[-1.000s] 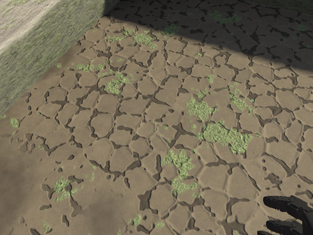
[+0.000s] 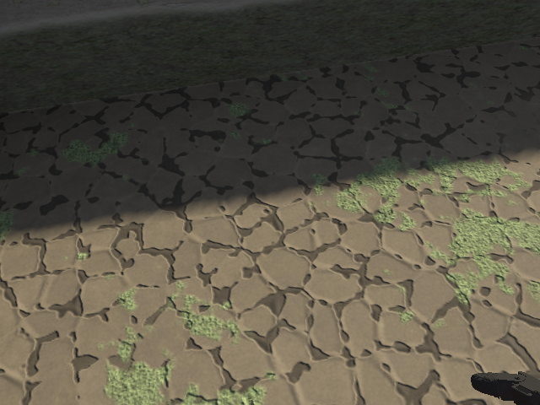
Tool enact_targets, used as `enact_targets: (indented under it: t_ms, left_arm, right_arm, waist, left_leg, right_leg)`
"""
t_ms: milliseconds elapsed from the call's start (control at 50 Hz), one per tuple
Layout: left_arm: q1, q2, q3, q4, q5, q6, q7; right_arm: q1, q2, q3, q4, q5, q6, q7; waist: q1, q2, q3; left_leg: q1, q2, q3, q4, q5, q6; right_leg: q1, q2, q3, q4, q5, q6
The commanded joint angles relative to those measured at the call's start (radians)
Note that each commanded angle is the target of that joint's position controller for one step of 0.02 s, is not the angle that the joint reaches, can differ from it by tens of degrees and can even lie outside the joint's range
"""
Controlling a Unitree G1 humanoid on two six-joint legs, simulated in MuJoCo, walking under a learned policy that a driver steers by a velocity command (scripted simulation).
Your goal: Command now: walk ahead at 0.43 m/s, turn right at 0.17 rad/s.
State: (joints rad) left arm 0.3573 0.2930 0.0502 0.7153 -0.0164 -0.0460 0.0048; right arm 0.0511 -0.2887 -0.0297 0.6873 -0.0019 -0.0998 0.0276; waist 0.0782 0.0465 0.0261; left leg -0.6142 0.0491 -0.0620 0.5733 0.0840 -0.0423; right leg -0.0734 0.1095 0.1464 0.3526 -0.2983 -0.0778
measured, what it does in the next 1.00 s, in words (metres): walks ahead: left foot, then right foot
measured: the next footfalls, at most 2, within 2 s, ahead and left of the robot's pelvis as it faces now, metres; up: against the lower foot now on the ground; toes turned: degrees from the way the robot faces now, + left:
left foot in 0.08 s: +0.24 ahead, +0.13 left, +0.00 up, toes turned -1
right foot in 0.44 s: +0.22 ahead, -0.11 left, +0.00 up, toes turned +2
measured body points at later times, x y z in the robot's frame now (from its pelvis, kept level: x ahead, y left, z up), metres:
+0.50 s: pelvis +0.15 +0.04 -0.01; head +0.17 +0.03 +0.44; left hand +0.28 +0.30 -0.12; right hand +0.28 -0.21 -0.13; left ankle +0.20 +0.13 -0.74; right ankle +0.18 -0.11 -0.74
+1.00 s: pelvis +0.19 +0.02 -0.01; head +0.20 +0.02 +0.44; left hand +0.28 +0.27 -0.14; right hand +0.29 -0.24 -0.14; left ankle +0.20 +0.13 -0.74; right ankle +0.18 -0.11 -0.74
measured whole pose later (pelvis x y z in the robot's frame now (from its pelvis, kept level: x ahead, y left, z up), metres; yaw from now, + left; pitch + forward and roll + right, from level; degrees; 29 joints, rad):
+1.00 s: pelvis +0.19 +0.02 -0.01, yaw +0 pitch -2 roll +0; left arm 0.22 0.23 0.03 0.89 0.01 0.00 0.04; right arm 0.15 -0.25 -0.01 0.96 0.00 0.01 -0.01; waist -0.01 0.00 0.04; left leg -0.22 -0.01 0.00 0.53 -0.28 0.00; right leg -0.19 0.00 0.04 0.53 -0.31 0.02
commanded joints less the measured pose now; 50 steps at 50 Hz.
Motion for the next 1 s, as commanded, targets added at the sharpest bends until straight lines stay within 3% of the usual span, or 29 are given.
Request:
enact_targets:
  t_ms: [20,60,80,100,120,140,160,180,200,240,280,320,360,420,460,480,500,520,560,700,1000]
  left_arm:
    - [0.047,0.146,0.039,-0.011,0.003,-0.003,0.006]
    - [0.018,0.147,0.038,-0.007,0.005,0.008,0.011]
    - [0.0,0.136,0.032,-0.016,0.008,0.009,0.013]
    - [0.014,0.095,0.016,-0.043,0.029,0.005,0.014]
    - [0.172,0.04,-0.004,-0.006,0.02,-0.001,0.01]
    - [0.192,0.116,0.009,0.014,0.01,-0.001,0.006]
    - [0.085,0.157,0.023,-0.003,-0.005,0.011,0.009]
    - [0.002,0.152,0.022,-0.023,0.002,0.022,0.016]
    - [-0.039,0.138,0.023,-0.035,0.013,0.036,0.02]
    - [-0.008,0.08,0.015,-0.026,0.014,0.06,0.025]
    - [0.012,0.041,0.005,-0.013,0.018,0.066,0.032]
    - [-0.006,0.038,0.003,-0.008,0.023,0.069,0.036]
    - [-0.031,0.055,0.01,-0.002,0.022,0.079,0.034]
    - [-0.077,0.046,0.011,-0.004,0.035,0.083,0.031]
    - [-0.11,0.075,0.011,-0.028,0.048,0.075,0.036]
    - [-0.131,0.142,0.028,-0.017,0.036,0.074,0.039]
    - [-0.125,0.108,0.028,-0.008,0.033,0.069,0.034]
    - [-0.126,0.073,0.018,-0.002,0.038,0.062,0.031]
    - [-0.145,0.055,0.012,0.001,0.037,0.047,0.028]
    - [-0.122,0.061,0.012,0.031,0.026,0.034,0.032]
    - [-0.12,0.043,0.008,0.145,0.023,0.04,0.037]
  right_arm:
    - [-0.104,-0.1,-0.027,-0.096,-0.005,-0.024,0.011]
    - [-0.012,-0.117,-0.04,-0.073,-0.018,-0.033,0.01]
    - [0.082,-0.139,-0.05,-0.05,-0.029,-0.039,0.006]
    - [0.203,-0.199,-0.059,-0.041,-0.047,-0.043,0.002]
    - [0.285,-0.212,-0.064,-0.012,-0.043,-0.025,0.002]
    - [0.322,-0.151,-0.053,-0.002,-0.005,-0.012,0.009]
    - [0.247,-0.127,-0.044,-0.016,0.007,-0.003,0.007]
    - [0.171,-0.095,-0.03,-0.026,0.0,0.005,0.005]
    - [0.114,-0.066,-0.016,-0.027,-0.004,0.01,0.005]
    - [0.061,-0.057,-0.011,-0.015,-0.018,0.017,0.007]
    - [0.04,-0.074,-0.015,-0.002,-0.025,0.021,0.004]
    - [0.052,-0.094,-0.021,0.017,-0.018,0.028,-0.002]
    - [0.052,-0.102,-0.02,0.031,-0.012,0.041,-0.006]
    - [0.031,-0.079,-0.005,0.044,-0.007,0.057,-0.006]
    - [0.079,-0.046,0.01,0.069,-0.019,0.056,-0.003]
    - [0.135,-0.058,0.004,0.075,-0.02,0.055,-0.002]
    - [0.107,-0.072,0.002,0.08,-0.02,0.058,-0.007]
    - [0.089,-0.072,0.001,0.077,-0.016,0.062,-0.012]
    - [0.1,-0.056,0.005,0.089,-0.017,0.069,-0.02]
    - [0.099,-0.055,0.001,0.13,-0.008,0.078,-0.024]
    - [0.093,-0.063,-0.007,0.25,-0.001,0.099,-0.048]
  waist:
    - [0.009,-0.144,0.016]
    - [-0.045,-0.159,-0.033]
    - [-0.093,-0.144,-0.106]
    - [-0.123,-0.045,-0.259]
    - [-0.11,0.207,-0.412]
    - [-0.128,0.156,-0.453]
    - [-0.135,0.068,-0.311]
    - [-0.119,0.006,-0.224]
    - [-0.092,-0.011,-0.153]
    - [-0.042,0.058,-0.12]
    - [-0.032,0.091,-0.136]
    - [-0.045,0.085,-0.174]
    - [-0.055,0.075,-0.168]
    - [-0.046,0.058,-0.086]
    - [-0.061,0.009,-0.045]
    - [-0.116,-0.089,-0.021]
    - [-0.085,-0.1,-0.011]
    - [-0.083,-0.104,-0.006]
    - [-0.092,-0.13,-0.018]
    - [-0.085,-0.081,-0.059]
    - [-0.086,-0.05,-0.031]
  left_leg:
    - [0.052,-0.022,0.021,-0.071,-0.047,0.049]
    - [0.181,-0.061,0.055,-0.126,-0.059,0.091]
    - [0.339,-0.047,0.06,-0.148,0.094,0.118]
    - [0.639,0.117,-0.089,-0.052,0.473,0.195]
    - [0.956,0.355,-0.397,-0.043,0.668,0.384]
    - [0.946,0.372,-0.518,-0.099,0.482,0.392]
    - [0.825,0.33,-0.413,-0.129,0.36,0.345]
    - [0.7,0.28,-0.326,-0.159,0.322,0.309]
    - [0.577,0.242,-0.263,-0.187,0.316,0.293]
    - [0.411,0.167,-0.163,-0.241,0.293,0.262]
    - [0.357,0.144,-0.099,-0.253,0.357,0.271]
    - [0.364,0.151,-0.088,-0.256,0.296,0.275]
    - [0.341,0.153,-0.097,-0.276,0.064,0.267]
    - [0.245,0.107,-0.103,-0.296,-0.382,0.208]
    - [0.203,0.058,-0.096,-0.268,-0.538,0.128]
    - [0.204,-0.002,-0.043,-0.264,-0.54,0.098]
    - [0.267,-0.018,-0.008,-0.225,-0.499,0.08]
    - [0.295,-0.02,0.001,-0.199,-0.459,0.079]
    - [0.326,-0.027,0.018,-0.16,-0.361,0.082]
    - [0.387,-0.023,0.026,-0.108,-0.165,0.079]
    - [0.417,-0.018,0.021,-0.123,-0.155,0.069]
  right_leg:
    - [0.025,-0.285,0.152,-0.016,0.421,-0.113]
    - [0.058,-0.255,0.137,0.106,0.657,-0.073]
    - [0.032,-0.203,0.104,0.227,0.735,-0.039]
    - [-0.131,-0.135,0.075,0.46,0.519,0.009]
    - [-0.415,0.005,0.006,0.825,-0.235,0.093]
    - [-0.482,-0.007,0.081,0.928,-0.383,0.107]
    - [-0.53,-0.052,0.068,0.962,-0.323,0.12]
    - [-0.529,-0.093,0.023,0.915,-0.266,0.13]
    - [-0.502,-0.131,0.0,0.838,-0.227,0.138]
    - [-0.353,-0.156,-0.041,0.666,-0.17,0.148]
    - [-0.254,-0.148,-0.075,0.518,-0.148,0.162]
    - [-0.188,-0.151,-0.081,0.407,-0.051,0.159]
    - [-0.14,-0.151,-0.085,0.331,0.03,0.149]
    - [-0.053,-0.14,-0.103,0.156,0.136,0.114]
    - [-0.016,-0.213,-0.024,0.077,0.212,0.076]
    - [-0.068,-0.208,-0.029,0.112,0.128,0.053]
    - [-0.144,-0.18,-0.043,0.096,0.02,0.053]
    - [-0.174,-0.176,-0.041,0.08,0.018,0.063]
    - [-0.172,-0.176,-0.04,0.081,0.114,0.076]
    - [-0.133,-0.167,-0.05,0.124,0.27,0.073]
    - [-0.119,-0.142,-0.08,0.1,0.254,0.073]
